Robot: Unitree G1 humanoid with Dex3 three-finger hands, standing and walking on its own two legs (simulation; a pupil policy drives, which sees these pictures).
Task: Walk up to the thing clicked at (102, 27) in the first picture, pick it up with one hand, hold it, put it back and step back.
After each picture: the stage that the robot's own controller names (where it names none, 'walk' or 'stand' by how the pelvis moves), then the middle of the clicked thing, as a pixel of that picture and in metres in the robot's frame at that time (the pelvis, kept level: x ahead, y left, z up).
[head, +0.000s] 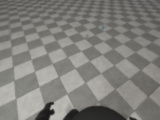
stand; (102, 27) +2.39 -0.23 -0.72
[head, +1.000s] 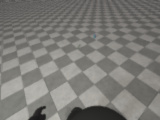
walk; (94, 36) +2.25 +0.16 -0.70
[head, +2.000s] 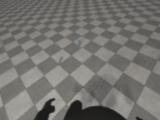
walk; (79, 42) +1.56 +0.42 -0.72
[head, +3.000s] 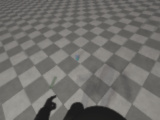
walk; (77, 57) +1.08 +0.36 -0.72
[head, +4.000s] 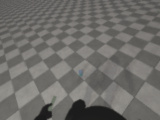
walk; (80, 73) +0.74 +0.28 -0.72
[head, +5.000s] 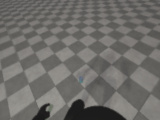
stand; (81, 79) +0.58 +0.21 -0.71
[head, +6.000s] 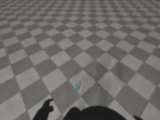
stand; (77, 86) +0.48 +0.18 -0.71
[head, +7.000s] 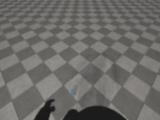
stand; (73, 92) +0.40 +0.22 -0.72
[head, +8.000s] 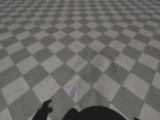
stand; (72, 94) +0.35 +0.23 -0.71
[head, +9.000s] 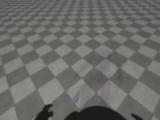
stand; (75, 99) +0.32 +0.21 -0.72
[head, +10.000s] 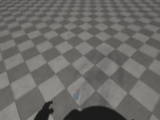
stand; (75, 96) +0.33 +0.20 -0.72
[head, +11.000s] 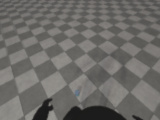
stand; (77, 93) +0.36 +0.18 -0.72
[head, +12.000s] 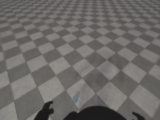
stand; (75, 98) +0.34 +0.18 -0.72
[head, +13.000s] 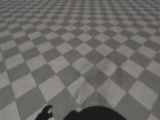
stand; (75, 95) +0.37 +0.18 -0.73
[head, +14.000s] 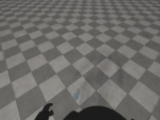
stand; (75, 96) +0.35 +0.18 -0.73
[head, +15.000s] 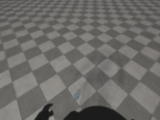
stand; (76, 96) +0.35 +0.18 -0.73
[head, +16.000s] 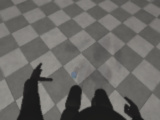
go down; (74, 75) +0.41 +0.17 -0.55
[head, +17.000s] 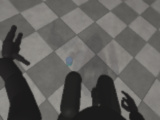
go down; (69, 61) +0.45 +0.20 -0.35
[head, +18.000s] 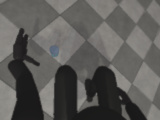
close in; (54, 51) +0.44 +0.23 -0.26
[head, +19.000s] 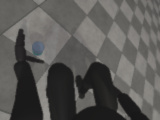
close; (38, 49) +0.43 +0.25 -0.23
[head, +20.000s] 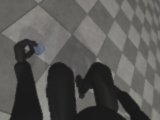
lift; (38, 49) +0.42 +0.25 -0.22
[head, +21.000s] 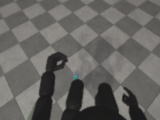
close; (75, 78) +0.35 +0.16 -0.49
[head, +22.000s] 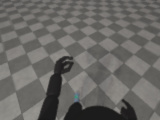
hold; (76, 98) +0.29 +0.14 -0.69
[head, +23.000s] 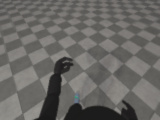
hold; (76, 98) +0.30 +0.15 -0.70
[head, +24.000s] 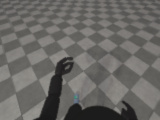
stand; (76, 98) +0.29 +0.15 -0.70
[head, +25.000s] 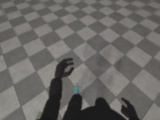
stand; (76, 90) +0.31 +0.15 -0.64
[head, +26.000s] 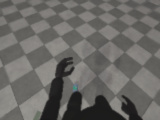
stand; (75, 89) +0.31 +0.14 -0.62
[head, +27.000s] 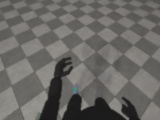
stand; (75, 90) +0.31 +0.14 -0.65
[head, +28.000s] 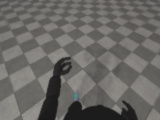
stand; (76, 97) +0.29 +0.14 -0.68
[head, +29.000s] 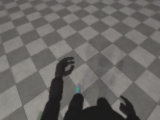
stand; (77, 90) +0.31 +0.14 -0.63
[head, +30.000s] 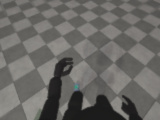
stand; (76, 88) +0.32 +0.15 -0.62
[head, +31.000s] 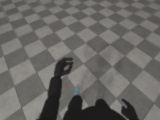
stand; (76, 91) +0.31 +0.14 -0.65
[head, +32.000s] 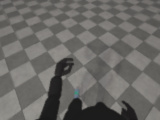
stand; (76, 94) +0.29 +0.14 -0.67
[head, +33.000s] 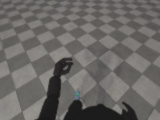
stand; (77, 95) +0.30 +0.14 -0.68
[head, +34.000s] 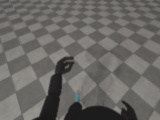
stand; (77, 97) +0.29 +0.14 -0.69
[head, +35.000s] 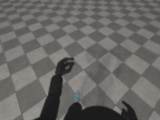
stand; (76, 97) +0.29 +0.14 -0.69
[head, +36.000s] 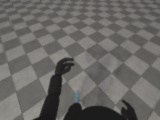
stand; (77, 97) +0.30 +0.14 -0.70
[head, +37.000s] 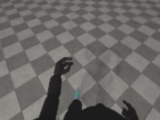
stand; (76, 95) +0.30 +0.14 -0.68
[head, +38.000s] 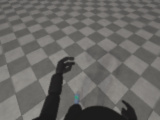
stand; (76, 98) +0.29 +0.14 -0.70
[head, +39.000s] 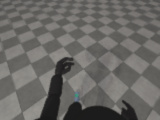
stand; (77, 96) +0.29 +0.14 -0.70
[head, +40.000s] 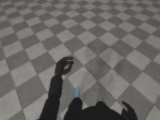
close; (77, 93) +0.30 +0.14 -0.67
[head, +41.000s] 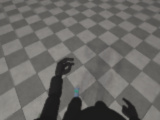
stand; (76, 92) +0.31 +0.14 -0.67
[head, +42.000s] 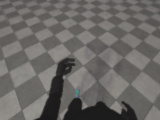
close; (77, 93) +0.30 +0.14 -0.67
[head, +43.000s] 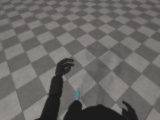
stand; (77, 95) +0.30 +0.14 -0.69
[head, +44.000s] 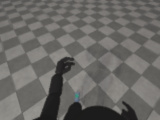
close; (77, 97) +0.29 +0.14 -0.70
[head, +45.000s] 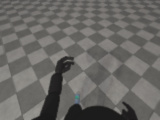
stand; (77, 98) +0.29 +0.14 -0.70
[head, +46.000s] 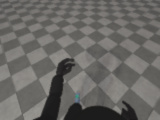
stand; (77, 97) +0.30 +0.14 -0.70
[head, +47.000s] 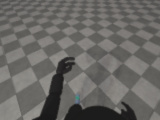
close; (77, 99) +0.29 +0.14 -0.70
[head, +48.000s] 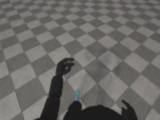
stand; (77, 95) +0.30 +0.13 -0.69
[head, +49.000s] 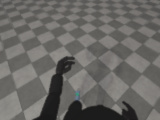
close; (77, 95) +0.30 +0.14 -0.69
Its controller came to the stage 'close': yes
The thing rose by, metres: 0.01
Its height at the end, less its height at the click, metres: -0.02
